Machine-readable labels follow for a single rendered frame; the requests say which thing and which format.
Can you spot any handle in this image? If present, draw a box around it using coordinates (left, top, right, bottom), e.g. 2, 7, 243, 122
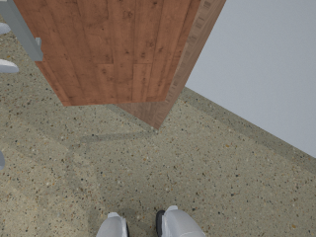
0, 0, 43, 61

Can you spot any cupboard door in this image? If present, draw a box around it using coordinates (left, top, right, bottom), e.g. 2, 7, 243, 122
13, 0, 201, 107

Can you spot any robot right thigh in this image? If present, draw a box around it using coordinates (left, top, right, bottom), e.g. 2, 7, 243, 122
162, 209, 206, 237

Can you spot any robot right shin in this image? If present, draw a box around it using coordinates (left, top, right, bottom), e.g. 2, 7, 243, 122
162, 205, 178, 237

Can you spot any robot left hand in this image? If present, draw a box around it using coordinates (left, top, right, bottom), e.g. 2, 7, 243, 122
0, 23, 20, 73

